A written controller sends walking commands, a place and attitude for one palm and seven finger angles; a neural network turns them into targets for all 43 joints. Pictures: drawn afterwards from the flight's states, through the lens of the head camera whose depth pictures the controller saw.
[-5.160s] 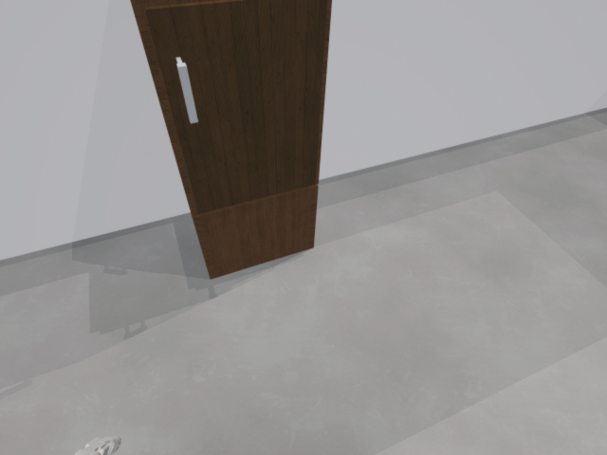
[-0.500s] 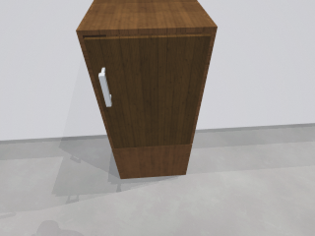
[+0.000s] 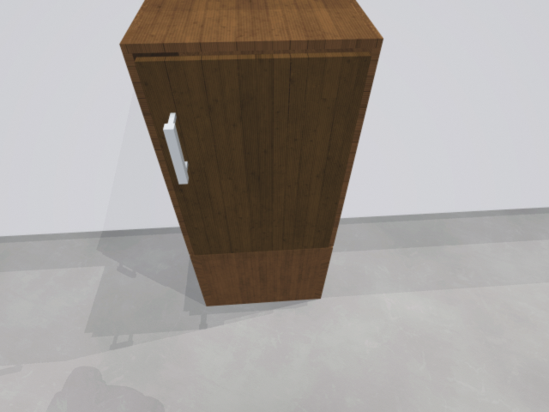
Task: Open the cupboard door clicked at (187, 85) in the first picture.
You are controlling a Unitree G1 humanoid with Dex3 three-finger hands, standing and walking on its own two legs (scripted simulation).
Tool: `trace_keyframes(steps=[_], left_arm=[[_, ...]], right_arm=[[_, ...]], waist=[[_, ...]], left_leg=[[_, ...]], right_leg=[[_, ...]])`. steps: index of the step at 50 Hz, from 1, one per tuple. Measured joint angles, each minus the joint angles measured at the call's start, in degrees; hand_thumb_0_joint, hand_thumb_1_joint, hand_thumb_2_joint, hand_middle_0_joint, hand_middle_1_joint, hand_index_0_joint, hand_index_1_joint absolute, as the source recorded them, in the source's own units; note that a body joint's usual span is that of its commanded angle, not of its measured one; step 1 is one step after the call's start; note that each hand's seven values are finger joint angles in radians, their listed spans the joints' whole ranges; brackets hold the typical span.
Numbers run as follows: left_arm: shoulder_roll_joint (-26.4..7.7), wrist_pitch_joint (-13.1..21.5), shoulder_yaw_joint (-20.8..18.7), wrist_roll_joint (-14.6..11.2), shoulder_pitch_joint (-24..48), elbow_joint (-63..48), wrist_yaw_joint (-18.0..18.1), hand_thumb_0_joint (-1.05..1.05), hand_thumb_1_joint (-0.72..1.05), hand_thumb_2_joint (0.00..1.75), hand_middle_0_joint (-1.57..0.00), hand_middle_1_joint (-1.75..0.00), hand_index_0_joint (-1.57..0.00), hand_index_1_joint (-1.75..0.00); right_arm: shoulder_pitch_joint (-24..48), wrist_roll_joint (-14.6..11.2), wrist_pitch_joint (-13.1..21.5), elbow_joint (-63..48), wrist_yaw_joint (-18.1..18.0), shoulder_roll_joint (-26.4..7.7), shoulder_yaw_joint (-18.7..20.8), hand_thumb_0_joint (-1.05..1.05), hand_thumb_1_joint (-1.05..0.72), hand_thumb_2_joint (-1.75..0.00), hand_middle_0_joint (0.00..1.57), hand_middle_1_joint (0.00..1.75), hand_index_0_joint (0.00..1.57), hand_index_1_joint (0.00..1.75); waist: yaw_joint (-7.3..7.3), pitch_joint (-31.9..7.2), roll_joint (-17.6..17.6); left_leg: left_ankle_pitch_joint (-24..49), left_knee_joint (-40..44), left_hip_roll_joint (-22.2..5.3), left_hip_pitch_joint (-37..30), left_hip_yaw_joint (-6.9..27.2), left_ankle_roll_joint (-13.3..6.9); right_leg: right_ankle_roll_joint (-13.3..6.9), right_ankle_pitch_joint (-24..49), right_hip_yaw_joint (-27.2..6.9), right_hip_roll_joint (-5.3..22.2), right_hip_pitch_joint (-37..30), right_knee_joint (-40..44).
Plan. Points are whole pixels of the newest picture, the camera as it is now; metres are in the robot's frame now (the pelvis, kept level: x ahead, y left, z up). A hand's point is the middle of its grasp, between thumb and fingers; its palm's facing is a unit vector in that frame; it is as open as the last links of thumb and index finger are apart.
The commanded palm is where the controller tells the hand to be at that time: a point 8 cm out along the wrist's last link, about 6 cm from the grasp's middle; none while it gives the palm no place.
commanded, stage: look again from close up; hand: left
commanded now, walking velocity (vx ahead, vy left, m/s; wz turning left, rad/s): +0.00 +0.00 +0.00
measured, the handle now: (178, 149) +0.58 +0.23 +0.05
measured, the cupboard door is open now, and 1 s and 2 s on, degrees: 0 0 0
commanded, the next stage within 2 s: raise the hand with hooked fingers in 0.28 s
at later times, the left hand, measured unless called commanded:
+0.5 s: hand (139, 397) +0.16 +0.22 -0.09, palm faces +0.21 -0.94 -0.25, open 7.3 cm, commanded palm +0.14 +0.25 -0.06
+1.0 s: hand (127, 362) +0.18 +0.21 +0.00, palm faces +0.15 -0.99 -0.07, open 9.8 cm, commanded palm +0.17 +0.27 -0.02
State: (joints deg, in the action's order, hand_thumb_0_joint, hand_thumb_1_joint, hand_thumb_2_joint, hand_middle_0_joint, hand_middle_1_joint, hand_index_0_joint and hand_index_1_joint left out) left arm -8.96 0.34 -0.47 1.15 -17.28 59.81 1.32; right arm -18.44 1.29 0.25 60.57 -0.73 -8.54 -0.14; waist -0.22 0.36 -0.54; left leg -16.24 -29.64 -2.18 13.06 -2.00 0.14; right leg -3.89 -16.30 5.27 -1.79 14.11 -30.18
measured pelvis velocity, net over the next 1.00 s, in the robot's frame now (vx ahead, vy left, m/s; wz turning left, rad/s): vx -0.03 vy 0.01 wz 0.05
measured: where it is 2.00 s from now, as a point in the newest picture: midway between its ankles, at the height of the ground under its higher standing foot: outside the picture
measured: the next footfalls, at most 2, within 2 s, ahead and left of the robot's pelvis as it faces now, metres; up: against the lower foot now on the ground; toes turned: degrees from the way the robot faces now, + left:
none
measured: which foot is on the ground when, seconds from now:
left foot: down 0.00-1.00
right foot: down 0.00-1.00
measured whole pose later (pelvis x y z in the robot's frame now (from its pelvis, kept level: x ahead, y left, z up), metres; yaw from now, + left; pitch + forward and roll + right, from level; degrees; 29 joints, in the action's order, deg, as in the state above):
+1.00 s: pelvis -0.03 +0.01 -0.08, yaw +3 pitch +13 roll -2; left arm -11.8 30.3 -9.2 -13.3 -20.0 -3.4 -10.4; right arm -8.3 0.4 12.4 30.4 -2.2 -12.7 -1.6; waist 2.9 -6.2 -0.7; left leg -30.2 -66.5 -1.8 49.1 2.8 0.6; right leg -3.9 -29.2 9.7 0.4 46.7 -62.9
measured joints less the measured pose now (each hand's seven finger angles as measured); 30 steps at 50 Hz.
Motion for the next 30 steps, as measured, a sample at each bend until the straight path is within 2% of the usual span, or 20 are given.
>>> trace_keyframes(steps=[2,5,20,21,22,24,26,28,30], left_arm=[[0.04,-0.20,-0.04,-0.06,-0.14,0.77,-0.08,0.00,0.91,0.90,-0.20,-0.30,-0.20,-0.30],[0.15,-0.10,0.05,-0.02,-0.31,1.69,-0.16,0.00,0.91,0.90,-0.20,-0.30,-0.20,-0.30],[0.07,0.76,0.31,0.03,1.55,3.63,0.79,0.00,0.91,0.90,-0.20,-0.30,-0.20,-0.30],[0.03,-2.89,0.03,-2.44,-1.42,-5.77,1.46,0.01,0.92,0.90,-0.20,-0.30,-0.20,-0.30],[-0.26,-3.87,-0.51,-3.94,-4.98,-16.89,2.29,0.02,0.93,0.90,-0.20,-0.31,-0.20,-0.30],[-1.04,-1.02,-0.70,-5.88,-8.87,-33.34,5.12,0.02,0.93,0.89,-0.20,-0.31,-0.20,-0.30],[-1.04,0.92,-1.30,-7.52,-8.36,-44.15,6.13,0.02,0.91,0.89,-0.20,-0.32,-0.20,-0.32],[-0.75,5.50,-2.76,-7.86,-5.36,-50.19,5.05,0.02,0.88,0.87,-0.20,-0.34,-0.20,-0.33],[-0.22,12.01,-4.37,-8.68,-2.27,-52.70,2.18,0.02,0.84,0.86,-0.20,-0.36,-0.20,-0.35]], right_arm=[[0.21,0.07,0.30,0.49,-0.26,0.02,-0.13,0.02,-0.92,-0.90,0.20,0.29,0.20,0.30],[0.45,-0.04,0.76,0.98,-0.56,0.01,-0.36,0.01,-0.92,-0.90,0.19,0.29,0.20,0.30],[1.83,-0.29,0.74,3.09,-1.37,0.10,-0.83,0.01,-0.93,-0.90,0.20,0.29,0.20,0.30],[1.15,-1.01,1.16,0.86,-1.51,-0.43,-0.99,0.02,-0.93,-0.90,0.20,0.29,0.20,0.30],[-0.01,-1.43,3.56,-1.57,-2.19,-0.99,-1.08,0.02,-0.93,-0.90,0.20,0.29,0.20,0.30],[-1.46,-2.25,8.93,-4.78,-3.38,-2.09,-0.42,0.02,-0.93,-0.90,0.20,0.29,0.20,0.30],[-1.25,-2.76,11.74,-8.42,-3.51,-3.44,0.51,0.02,-0.93,-0.90,0.20,0.29,0.20,0.30],[0.55,-2.06,13.41,-12.00,-3.13,-4.59,1.40,0.02,-0.92,-0.90,0.20,0.29,0.20,0.30],[3.13,-1.39,14.25,-15.64,-2.15,-5.18,2.16,0.02,-0.92,-0.90,0.20,0.29,0.20,0.30]], waist=[[0.44,-0.03,0.93],[0.73,-0.16,1.43],[0.36,0.33,0.37],[0.40,0.66,0.00],[0.78,0.82,-0.13],[0.68,-0.44,-0.49],[-0.35,-1.96,-1.40],[-1.29,-3.72,-1.87],[-1.53,-5.64,-1.37]], left_leg=[[-0.15,0.49,0.20,-0.75,-0.50,0.74],[-0.67,1.62,0.29,-1.76,-0.98,0.71],[-2.42,1.73,0.93,-3.95,-1.47,-0.04],[-2.92,0.98,0.70,-3.48,-1.56,-0.20],[-3.35,1.40,0.76,-3.73,-1.92,-0.33],[-3.23,1.39,1.56,-2.87,-1.93,-0.53],[-3.24,-0.07,2.34,-0.60,-1.02,-0.82],[-3.89,-3.02,2.73,3.28,-0.43,-1.02],[-5.04,-6.86,2.70,8.09,-0.76,-0.97]], right_leg=[[0.30,-0.15,-0.53,0.19,-0.63,0.53],[0.63,0.08,-1.02,0.20,-1.54,1.84],[1.77,-1.76,-1.46,0.82,-4.06,2.52],[1.88,-1.69,-1.59,0.61,-3.68,2.32],[1.89,-1.85,-1.98,0.64,-3.24,1.74],[2.06,-2.59,-2.00,1.47,-1.94,0.38],[2.38,-3.37,-1.10,2.39,-0.09,-1.23],[2.54,-4.23,-0.50,2.98,3.45,-3.99],[2.45,-5.37,-0.81,3.19,8.52,-8.08]])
